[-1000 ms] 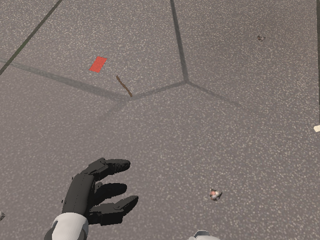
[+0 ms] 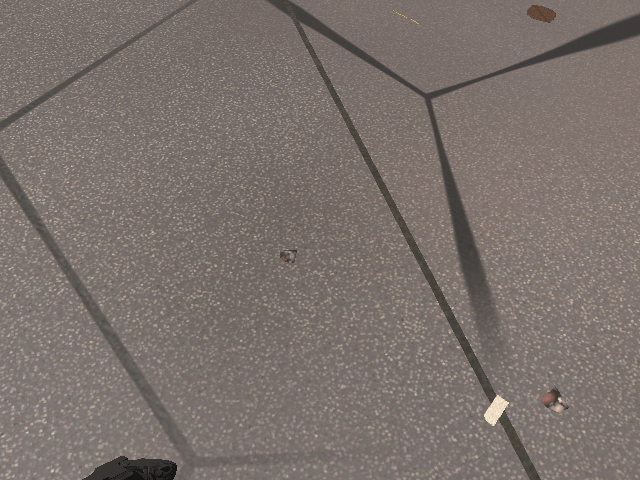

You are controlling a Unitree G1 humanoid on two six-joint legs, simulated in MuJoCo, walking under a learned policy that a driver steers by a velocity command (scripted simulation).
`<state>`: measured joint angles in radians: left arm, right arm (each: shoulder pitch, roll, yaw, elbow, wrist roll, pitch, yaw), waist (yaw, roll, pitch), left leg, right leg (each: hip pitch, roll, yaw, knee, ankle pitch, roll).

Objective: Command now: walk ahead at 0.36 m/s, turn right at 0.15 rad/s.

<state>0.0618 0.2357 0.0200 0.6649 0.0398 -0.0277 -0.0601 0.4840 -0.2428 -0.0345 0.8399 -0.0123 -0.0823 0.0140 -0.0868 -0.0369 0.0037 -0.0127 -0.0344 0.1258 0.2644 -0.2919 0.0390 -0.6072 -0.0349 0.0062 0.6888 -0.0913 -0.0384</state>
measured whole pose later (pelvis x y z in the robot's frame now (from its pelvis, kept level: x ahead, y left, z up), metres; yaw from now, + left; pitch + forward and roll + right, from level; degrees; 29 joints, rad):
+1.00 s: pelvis +0.15 +0.00 +0.00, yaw +0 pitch -2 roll +0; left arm 0.28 0.17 0.02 1.09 0.01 0.00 0.04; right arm 0.30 -0.16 0.00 1.06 -0.01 -0.01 -0.04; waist 0.00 0.00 0.03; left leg -0.13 -0.01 0.02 0.40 -0.24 0.03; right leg -0.15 0.02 -0.03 0.38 -0.19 -0.02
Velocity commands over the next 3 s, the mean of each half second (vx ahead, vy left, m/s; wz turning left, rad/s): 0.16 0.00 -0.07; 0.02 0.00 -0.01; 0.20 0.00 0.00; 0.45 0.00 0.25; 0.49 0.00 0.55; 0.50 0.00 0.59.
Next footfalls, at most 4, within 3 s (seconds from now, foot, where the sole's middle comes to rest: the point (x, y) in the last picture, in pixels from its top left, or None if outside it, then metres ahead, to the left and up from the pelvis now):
0.08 right None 0.20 -0.10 -0.78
0.46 left None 0.18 0.11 -0.78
1.86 left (277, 443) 0.57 0.06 -0.78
2.44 right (290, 295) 0.94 0.01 -0.78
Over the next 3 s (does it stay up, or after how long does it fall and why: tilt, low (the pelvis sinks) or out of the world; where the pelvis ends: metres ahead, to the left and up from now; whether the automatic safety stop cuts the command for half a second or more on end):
stays up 0.98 0.21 -0.03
